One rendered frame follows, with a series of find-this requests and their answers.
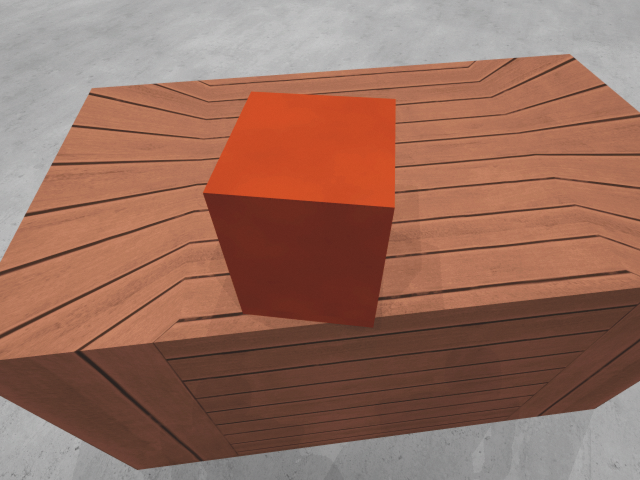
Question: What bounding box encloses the carton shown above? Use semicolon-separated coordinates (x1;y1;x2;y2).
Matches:
203;92;396;328

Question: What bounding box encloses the pedestal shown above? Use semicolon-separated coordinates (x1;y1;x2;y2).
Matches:
0;54;640;470

